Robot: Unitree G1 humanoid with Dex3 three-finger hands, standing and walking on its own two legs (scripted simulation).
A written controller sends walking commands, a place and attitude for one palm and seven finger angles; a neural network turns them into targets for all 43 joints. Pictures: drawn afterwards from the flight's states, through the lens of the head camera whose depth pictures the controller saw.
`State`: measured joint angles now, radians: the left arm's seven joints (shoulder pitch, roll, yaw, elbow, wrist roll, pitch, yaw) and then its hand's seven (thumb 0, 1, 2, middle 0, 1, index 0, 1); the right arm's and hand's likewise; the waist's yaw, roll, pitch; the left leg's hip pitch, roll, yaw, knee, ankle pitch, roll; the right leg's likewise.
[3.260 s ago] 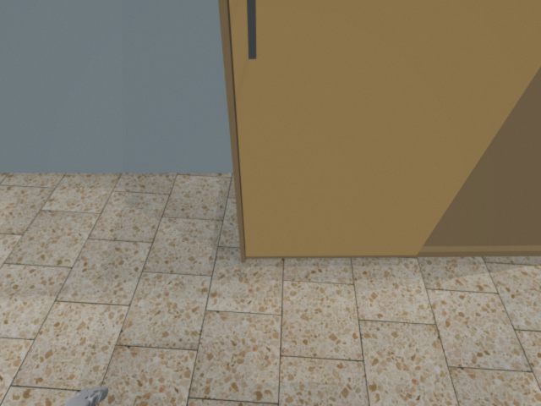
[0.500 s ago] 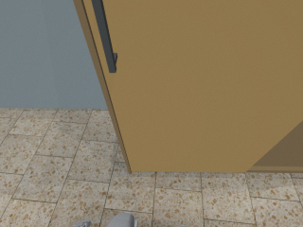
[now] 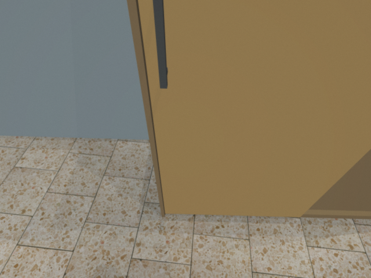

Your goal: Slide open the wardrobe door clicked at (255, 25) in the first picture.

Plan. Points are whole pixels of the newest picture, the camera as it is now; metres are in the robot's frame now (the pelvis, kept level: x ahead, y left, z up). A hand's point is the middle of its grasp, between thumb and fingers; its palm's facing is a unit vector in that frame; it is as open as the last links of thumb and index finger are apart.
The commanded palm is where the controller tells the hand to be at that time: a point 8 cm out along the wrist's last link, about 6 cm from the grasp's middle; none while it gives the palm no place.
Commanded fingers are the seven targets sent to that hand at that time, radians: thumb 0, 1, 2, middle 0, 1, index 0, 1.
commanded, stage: come to a stop and stand still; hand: left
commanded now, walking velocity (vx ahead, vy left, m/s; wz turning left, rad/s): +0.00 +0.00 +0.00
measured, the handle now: (161, 38) +0.51 +0.10 +0.26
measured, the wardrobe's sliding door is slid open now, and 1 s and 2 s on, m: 0.00 0.00 0.00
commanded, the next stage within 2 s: look again from close up in 1.70 s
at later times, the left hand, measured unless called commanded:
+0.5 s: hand out of the picture -0.06 +0.14 -0.17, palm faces +0.05 -0.99 -0.15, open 7.3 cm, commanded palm none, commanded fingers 0.00 0.90 0.90 -0.20 -0.30 -0.20 -0.30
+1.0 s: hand out of the picture +0.00 +0.20 -0.17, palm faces +0.03 -0.97 -0.23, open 7.4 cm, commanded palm none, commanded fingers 0.00 0.90 0.90 -0.20 -0.30 -0.20 -0.30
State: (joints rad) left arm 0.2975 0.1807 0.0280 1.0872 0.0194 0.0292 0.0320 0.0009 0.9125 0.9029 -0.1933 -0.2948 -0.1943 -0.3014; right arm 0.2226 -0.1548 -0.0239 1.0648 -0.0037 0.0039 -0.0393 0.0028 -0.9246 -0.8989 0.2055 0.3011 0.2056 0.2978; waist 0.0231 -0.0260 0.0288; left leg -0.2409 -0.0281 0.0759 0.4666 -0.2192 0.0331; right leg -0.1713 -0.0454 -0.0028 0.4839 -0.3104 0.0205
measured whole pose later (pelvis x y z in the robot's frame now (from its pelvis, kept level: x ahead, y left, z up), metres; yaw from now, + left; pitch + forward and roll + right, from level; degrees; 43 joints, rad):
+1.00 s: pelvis -0.01 +0.02 +0.00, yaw +1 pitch +0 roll +0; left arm 0.30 0.18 0.00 1.04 0.02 -0.02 0.03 0.00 0.91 0.90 -0.19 -0.29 -0.20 -0.30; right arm 0.27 -0.19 0.00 1.05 -0.01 -0.02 -0.02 0.02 -0.93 -0.90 0.20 0.30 0.20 0.30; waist 0.00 0.01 0.00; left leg -0.27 -0.03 0.06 0.49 -0.22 0.05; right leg -0.20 -0.04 -0.01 0.51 -0.30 0.03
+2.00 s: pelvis +0.01 +0.00 +0.01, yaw +1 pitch -1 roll +0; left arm 0.24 0.23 -0.01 1.09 0.02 -0.01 0.02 0.00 0.91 0.90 -0.20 -0.30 -0.20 -0.30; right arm 0.18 -0.22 0.02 1.13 -0.01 -0.02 -0.01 0.01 -0.91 -0.90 0.21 0.30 0.20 0.30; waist 0.01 -0.02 0.03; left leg -0.19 -0.02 0.05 0.41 -0.21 0.03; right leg -0.11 -0.03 -0.02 0.41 -0.28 0.01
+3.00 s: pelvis -0.02 -0.03 -0.04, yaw +2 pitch +7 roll +0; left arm 0.46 0.23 0.23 0.09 -0.32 -0.37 -0.35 0.00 0.63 0.79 -0.22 -0.47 -0.22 -0.48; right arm 0.18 -0.25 -0.04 0.54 0.04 -0.22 -0.05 0.01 -0.91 -0.90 0.21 0.30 0.21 0.30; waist 0.02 0.00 -0.10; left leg -0.63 0.03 0.01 0.89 -0.38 -0.01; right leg -0.55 0.00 -0.06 0.91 -0.48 -0.03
